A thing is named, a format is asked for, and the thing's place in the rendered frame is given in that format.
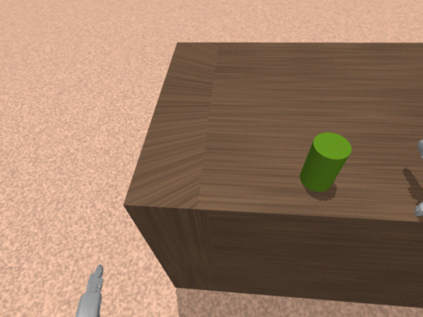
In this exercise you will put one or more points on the left robot hand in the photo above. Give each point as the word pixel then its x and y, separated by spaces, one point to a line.
pixel 90 302

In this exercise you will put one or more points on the can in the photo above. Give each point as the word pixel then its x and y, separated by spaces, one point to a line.
pixel 326 157

